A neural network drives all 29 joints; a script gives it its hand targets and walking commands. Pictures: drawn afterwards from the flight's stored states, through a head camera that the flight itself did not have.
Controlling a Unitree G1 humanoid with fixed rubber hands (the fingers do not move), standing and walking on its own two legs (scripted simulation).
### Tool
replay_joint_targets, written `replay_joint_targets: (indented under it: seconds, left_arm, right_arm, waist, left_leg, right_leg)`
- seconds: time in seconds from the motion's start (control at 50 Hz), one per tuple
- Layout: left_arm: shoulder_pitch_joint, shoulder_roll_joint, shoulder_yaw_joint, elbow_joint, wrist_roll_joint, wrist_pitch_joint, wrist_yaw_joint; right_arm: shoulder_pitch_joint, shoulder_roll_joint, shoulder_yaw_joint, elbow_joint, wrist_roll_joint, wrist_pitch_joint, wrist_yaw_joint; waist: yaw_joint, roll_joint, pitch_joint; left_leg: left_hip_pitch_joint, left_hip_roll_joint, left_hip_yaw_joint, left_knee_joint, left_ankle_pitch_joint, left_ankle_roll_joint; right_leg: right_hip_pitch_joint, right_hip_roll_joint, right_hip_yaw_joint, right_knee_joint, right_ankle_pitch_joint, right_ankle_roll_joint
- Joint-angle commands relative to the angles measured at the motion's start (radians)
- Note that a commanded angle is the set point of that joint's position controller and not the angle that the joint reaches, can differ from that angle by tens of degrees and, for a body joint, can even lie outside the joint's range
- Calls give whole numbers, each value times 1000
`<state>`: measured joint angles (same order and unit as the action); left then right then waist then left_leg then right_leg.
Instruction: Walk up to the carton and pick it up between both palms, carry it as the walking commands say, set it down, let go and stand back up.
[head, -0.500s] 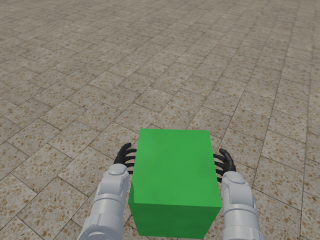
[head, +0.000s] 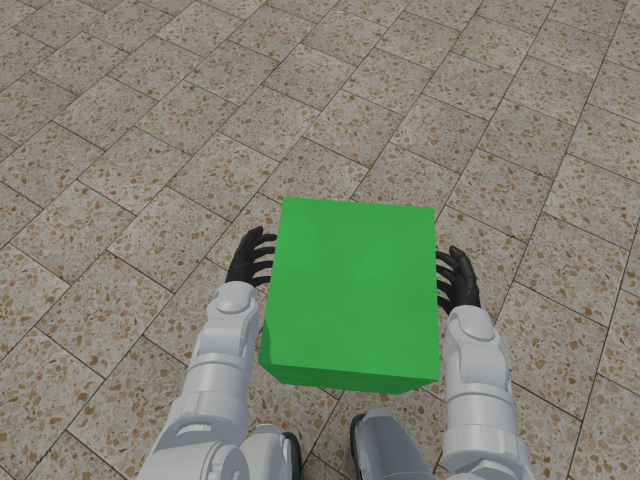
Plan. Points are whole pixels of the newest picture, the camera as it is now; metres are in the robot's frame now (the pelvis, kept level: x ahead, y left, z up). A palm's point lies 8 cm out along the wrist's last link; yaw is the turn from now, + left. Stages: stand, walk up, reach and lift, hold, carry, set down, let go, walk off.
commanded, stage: set down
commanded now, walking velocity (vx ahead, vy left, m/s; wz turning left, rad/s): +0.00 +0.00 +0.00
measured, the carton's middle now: (347, 308) +0.35 -0.06 -0.14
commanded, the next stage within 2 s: none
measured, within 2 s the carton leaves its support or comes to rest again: neither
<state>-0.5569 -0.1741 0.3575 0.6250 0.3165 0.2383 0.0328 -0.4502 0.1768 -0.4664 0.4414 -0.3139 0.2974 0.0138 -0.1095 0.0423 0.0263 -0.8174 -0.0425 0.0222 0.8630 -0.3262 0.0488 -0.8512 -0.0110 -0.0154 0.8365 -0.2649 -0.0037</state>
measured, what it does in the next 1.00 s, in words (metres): lowers itself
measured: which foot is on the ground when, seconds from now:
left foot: down 0.00-1.00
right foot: down 0.00-1.00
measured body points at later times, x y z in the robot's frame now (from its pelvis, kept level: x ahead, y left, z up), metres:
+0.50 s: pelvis -0.02 -0.01 -0.08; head +0.17 -0.02 +0.33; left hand +0.42 +0.08 -0.14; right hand +0.36 -0.21 -0.14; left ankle +0.05 +0.09 -0.69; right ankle +0.07 -0.12 -0.69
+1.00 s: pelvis -0.03 -0.01 -0.15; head +0.19 -0.01 +0.24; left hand +0.44 +0.07 -0.22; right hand +0.39 -0.22 -0.22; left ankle +0.05 +0.09 -0.69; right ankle +0.08 -0.12 -0.69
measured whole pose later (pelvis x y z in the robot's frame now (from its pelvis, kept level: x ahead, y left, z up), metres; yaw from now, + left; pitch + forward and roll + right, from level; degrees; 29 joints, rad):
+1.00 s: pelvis -0.03 -0.01 -0.15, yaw +3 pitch +37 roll +0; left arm -0.87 -0.07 0.33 0.77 0.20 0.24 0.11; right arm -0.73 0.06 -0.49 0.59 -0.18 0.28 -0.04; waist -0.12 0.06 -0.16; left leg -1.66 -0.08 0.00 1.52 -0.51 0.03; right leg -1.68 0.01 0.01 1.49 -0.46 0.01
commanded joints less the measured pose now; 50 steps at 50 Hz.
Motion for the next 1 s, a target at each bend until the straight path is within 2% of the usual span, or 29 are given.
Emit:
replay_joint_targets:
  seconds: [0.0, 0.16, 0.3, 0.5, 0.72, 0.8, 0.92, 0.98]
  left_arm:
    - [-500, -932, -510, 56, -99, -47, -216]
    - [-583, -929, -496, 92, -109, -38, -230]
    - [-646, -932, -481, 125, -121, -29, -222]
    - [-704, -950, -486, 144, -153, -21, -178]
    - [-741, -924, -502, 123, -188, -25, -123]
    - [-762, -907, -505, 128, -193, -24, -103]
    - [-833, -879, -499, 149, -202, -24, -81]
    - [-867, -864, -480, 161, -202, -25, -79]
  right_arm:
    - [-573, 897, 602, 45, 140, -44, 185]
    - [-659, 900, 599, 74, 157, -39, 172]
    - [-732, 884, 593, 84, 170, -35, 167]
    - [-803, 842, 570, 93, 189, -37, 174]
    - [-839, 793, 565, 98, 224, -43, 167]
    - [-862, 767, 553, 98, 233, -45, 165]
    - [-920, 741, 528, 115, 246, -44, 158]
    - [-952, 744, 516, 134, 250, -42, 151]
  waist:
    - [-8, -45, -700]
    - [-13, -28, -763]
    - [-18, -16, -824]
    - [-32, 13, -931]
    - [-41, 18, -1023]
    - [-56, 18, -1034]
    - [-76, 41, -1054]
    - [-70, 46, -1060]
  left_leg:
    - [102, -91, -142, -41, 144, 9]
    - [-68, -106, -118, 71, 50, 7]
    - [-176, -117, -108, 156, 12, -1]
    - [-235, -129, -123, 258, 16, -22]
    - [-309, -145, -121, 379, 64, -37]
    - [-309, -151, -118, 420, 70, -46]
    - [-354, -159, -101, 483, 31, -56]
    - [-411, -163, -86, 517, 7, -54]
  right_leg:
    - [373, 114, 102, 11, 259, 8]
    - [264, 122, 97, 100, 173, 15]
    - [156, 134, 80, 184, 132, 19]
    - [-50, 150, 47, 324, 126, 17]
    - [-212, 158, 29, 450, 154, 21]
    - [-287, 161, 15, 486, 141, 27]
    - [-358, 165, 1, 532, 103, 31]
    - [-364, 168, 1, 555, 91, 33]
